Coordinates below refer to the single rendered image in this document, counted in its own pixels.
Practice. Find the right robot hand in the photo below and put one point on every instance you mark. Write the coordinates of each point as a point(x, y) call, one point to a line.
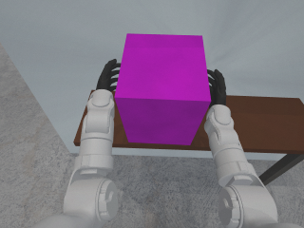
point(217, 88)

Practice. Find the left robot forearm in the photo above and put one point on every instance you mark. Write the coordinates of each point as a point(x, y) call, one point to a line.
point(95, 153)

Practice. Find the carton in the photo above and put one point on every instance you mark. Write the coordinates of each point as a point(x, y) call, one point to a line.
point(163, 91)

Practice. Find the left robot upper arm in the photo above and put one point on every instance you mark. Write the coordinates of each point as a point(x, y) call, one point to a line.
point(88, 203)

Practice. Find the left robot hand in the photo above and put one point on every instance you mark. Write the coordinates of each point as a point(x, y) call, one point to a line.
point(105, 81)

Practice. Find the table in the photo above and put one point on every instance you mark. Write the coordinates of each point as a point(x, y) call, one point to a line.
point(263, 125)

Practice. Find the right robot upper arm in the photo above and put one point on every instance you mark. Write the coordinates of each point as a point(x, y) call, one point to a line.
point(248, 206)

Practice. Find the right robot forearm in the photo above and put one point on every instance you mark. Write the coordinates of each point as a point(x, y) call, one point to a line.
point(231, 163)

